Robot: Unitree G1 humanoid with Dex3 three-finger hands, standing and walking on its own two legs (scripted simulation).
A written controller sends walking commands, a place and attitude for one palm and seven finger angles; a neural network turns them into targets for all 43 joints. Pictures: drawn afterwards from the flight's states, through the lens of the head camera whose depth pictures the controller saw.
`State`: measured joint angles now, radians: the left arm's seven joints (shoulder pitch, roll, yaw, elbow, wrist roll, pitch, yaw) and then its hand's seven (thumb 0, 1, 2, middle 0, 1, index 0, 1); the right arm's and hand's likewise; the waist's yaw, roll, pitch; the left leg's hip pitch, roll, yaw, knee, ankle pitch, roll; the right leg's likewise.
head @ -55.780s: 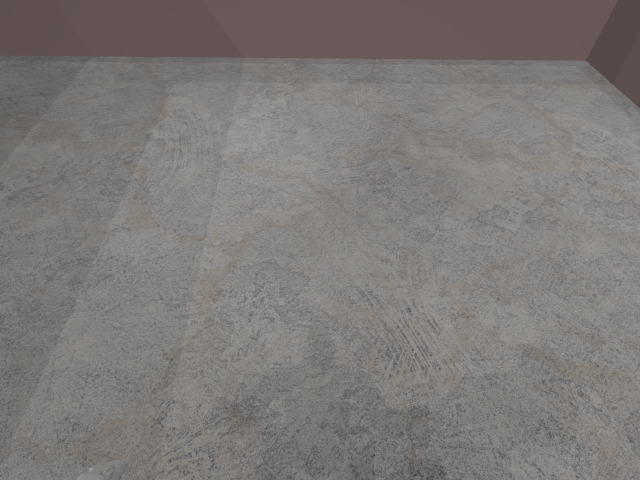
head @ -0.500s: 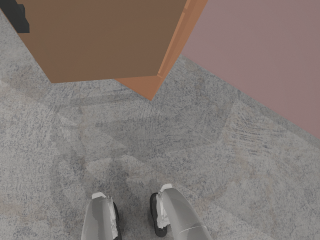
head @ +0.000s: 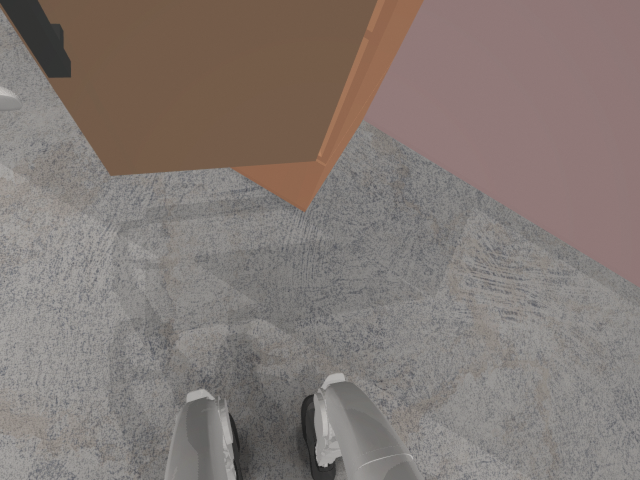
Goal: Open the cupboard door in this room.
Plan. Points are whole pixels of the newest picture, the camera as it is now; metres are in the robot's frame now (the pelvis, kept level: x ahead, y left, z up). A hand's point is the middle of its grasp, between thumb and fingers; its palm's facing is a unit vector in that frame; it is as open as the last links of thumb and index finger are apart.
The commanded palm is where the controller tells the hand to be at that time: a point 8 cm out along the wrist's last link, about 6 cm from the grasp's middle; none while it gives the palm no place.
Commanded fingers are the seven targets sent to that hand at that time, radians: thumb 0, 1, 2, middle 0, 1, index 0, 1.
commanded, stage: slide the fingers in behind the handle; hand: left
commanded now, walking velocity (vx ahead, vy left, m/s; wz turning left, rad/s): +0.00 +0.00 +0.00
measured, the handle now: out of the picture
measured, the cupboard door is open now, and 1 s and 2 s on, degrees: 40 39 39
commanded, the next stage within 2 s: close the thumb around the handle in 1.66 s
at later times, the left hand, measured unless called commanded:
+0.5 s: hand out of the picture +0.57 +0.27 +0.07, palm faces +0.07 -1.00 -0.02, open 14.0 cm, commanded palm +0.56 +0.27 +0.07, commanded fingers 0.00 -0.50 0.30 -0.30 -1.20 -0.30 -1.20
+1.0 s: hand (16, 36) +0.57 +0.23 +0.07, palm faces +0.06 -1.00 -0.01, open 14.0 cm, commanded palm +0.56 +0.25 +0.07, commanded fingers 0.00 -0.50 0.30 -0.30 -1.20 -0.30 -1.20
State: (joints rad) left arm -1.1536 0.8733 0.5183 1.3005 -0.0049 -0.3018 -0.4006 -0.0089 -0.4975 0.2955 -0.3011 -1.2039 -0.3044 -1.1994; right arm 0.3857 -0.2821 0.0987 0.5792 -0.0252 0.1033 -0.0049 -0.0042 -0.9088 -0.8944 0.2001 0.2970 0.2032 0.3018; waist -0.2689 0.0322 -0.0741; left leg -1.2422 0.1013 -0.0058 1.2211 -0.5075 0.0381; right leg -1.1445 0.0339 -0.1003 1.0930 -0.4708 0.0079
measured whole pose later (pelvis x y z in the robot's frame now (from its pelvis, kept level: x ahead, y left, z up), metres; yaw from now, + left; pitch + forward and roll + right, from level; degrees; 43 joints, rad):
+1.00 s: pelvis +0.00 +0.00 +0.00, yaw +0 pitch +30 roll -7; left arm -1.14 0.72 0.46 1.25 -0.01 -0.32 -0.28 -0.01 -0.50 0.30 -0.30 -1.20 -0.30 -1.21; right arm 0.41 -0.26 0.08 0.61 -0.05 0.09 0.03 0.00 -0.91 -0.89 0.20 0.30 0.20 0.30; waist -0.26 0.04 -0.09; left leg -1.23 0.09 -0.01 1.21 -0.51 0.04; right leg -1.13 0.03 -0.10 1.09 -0.47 0.01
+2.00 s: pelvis +0.00 -0.01 +0.00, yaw +1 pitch +30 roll -6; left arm -1.17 0.69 0.44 1.28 -0.01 -0.33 -0.23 -0.01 -0.24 0.40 -0.32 -1.23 -0.32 -1.23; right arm 0.41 -0.27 0.07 0.63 -0.05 0.07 0.03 0.00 -0.91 -0.89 0.20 0.30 0.20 0.30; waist -0.26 0.04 -0.09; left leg -1.24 0.10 -0.01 1.22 -0.50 0.02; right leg -1.15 0.03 -0.10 1.11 -0.48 -0.01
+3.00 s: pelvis +0.02 -0.01 +0.02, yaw +0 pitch +25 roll -4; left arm -0.75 0.45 0.39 0.94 -0.12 -0.37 -0.21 0.00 0.72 0.74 -0.37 -1.35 -0.37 -1.35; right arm 0.41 -0.25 0.03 0.58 -0.01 0.10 0.05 0.00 -0.91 -0.89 0.20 0.30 0.20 0.30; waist -0.18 0.04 -0.13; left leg -1.05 0.09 0.04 1.10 -0.50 0.03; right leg -0.99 0.03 -0.05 1.02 -0.47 0.00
